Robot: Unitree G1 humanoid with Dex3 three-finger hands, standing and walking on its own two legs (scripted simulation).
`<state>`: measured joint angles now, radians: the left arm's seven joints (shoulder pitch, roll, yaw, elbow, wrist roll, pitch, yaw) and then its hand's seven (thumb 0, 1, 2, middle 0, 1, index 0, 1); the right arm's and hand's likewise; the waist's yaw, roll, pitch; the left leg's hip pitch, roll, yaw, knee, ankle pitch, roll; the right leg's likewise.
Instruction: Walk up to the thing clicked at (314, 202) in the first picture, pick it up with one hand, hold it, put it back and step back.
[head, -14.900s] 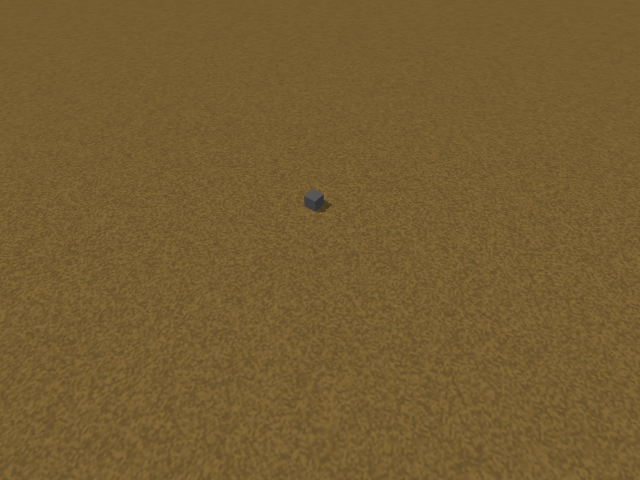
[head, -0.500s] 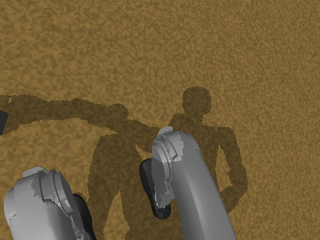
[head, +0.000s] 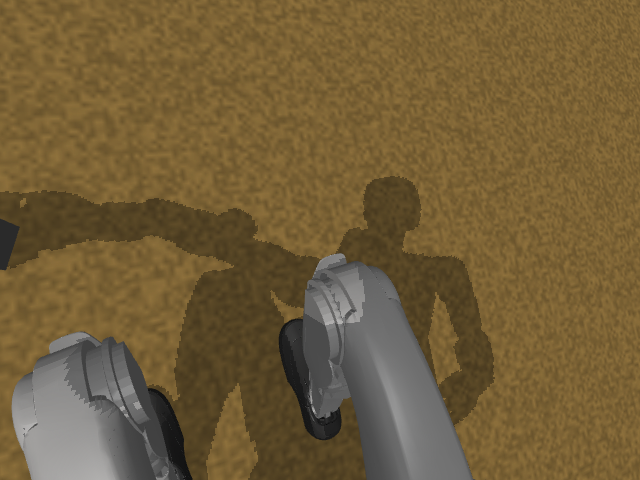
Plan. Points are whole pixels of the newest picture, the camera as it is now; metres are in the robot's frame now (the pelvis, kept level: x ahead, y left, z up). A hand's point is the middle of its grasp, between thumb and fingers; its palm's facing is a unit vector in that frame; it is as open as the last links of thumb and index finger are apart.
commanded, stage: rise first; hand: left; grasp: from above
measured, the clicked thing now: out of the picture +0.46 +0.32 -0.30
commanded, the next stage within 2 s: approach in 1.22 s
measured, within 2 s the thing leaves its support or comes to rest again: neither
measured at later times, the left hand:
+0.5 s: hand out of the picture +0.44 +0.34 -0.19, palm faces -0.06 -0.43 -0.90, open 12.4 cm
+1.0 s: hand out of the picture +0.44 +0.33 -0.19, palm faces -0.06 -0.44 -0.90, open 12.4 cm
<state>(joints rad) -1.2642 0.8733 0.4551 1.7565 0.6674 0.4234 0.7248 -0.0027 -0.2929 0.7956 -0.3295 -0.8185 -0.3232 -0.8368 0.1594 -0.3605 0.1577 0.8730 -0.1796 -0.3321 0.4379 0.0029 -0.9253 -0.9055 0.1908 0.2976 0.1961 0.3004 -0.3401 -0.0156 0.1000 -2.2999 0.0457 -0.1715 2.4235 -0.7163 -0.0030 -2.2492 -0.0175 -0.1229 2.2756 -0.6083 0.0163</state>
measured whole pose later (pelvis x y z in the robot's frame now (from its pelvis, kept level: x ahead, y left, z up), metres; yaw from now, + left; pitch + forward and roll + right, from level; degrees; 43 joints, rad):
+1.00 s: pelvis +0.00 +0.00 +0.00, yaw +0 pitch +33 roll -10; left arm -1.26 0.86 0.45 1.76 0.66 0.43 0.74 0.00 -0.25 0.76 -0.35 -0.80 -0.35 -0.81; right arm 0.16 -0.35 0.15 0.88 -0.18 -0.33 0.44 0.00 -0.92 -0.90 0.19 0.30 0.20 0.30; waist -0.34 -0.01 0.09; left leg -2.29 0.04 -0.17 2.42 -0.72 -0.01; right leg -2.25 -0.02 -0.12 2.27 -0.61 0.01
